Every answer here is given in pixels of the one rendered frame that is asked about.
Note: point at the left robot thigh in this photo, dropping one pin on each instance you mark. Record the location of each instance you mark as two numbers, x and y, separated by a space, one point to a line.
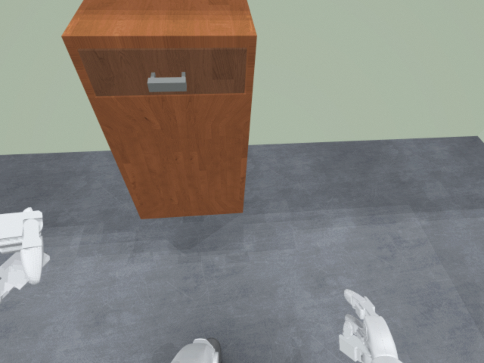
196 353

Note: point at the handle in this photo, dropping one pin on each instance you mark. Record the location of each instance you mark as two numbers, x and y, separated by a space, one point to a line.
167 84

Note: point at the drawer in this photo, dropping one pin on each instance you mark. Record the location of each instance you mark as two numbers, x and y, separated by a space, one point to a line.
125 71

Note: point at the left robot hand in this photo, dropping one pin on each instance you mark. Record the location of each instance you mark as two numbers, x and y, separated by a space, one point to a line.
20 233

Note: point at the robot left foot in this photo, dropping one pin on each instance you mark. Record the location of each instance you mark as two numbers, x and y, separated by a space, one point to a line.
216 345

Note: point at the right robot hand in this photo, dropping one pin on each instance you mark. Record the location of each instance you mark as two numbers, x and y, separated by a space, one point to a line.
373 338

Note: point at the cabinet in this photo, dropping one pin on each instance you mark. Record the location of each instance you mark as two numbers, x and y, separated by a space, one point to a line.
179 155

